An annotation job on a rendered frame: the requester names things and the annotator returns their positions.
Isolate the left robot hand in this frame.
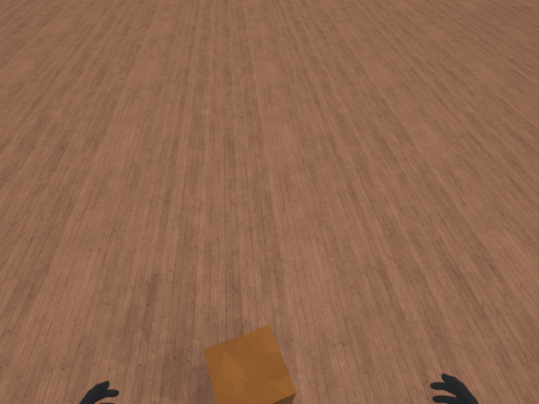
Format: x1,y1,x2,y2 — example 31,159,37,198
79,381,119,404

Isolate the carton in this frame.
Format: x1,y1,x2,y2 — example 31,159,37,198
203,325,296,404

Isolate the right robot hand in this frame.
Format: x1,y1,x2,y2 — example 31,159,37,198
430,374,479,404

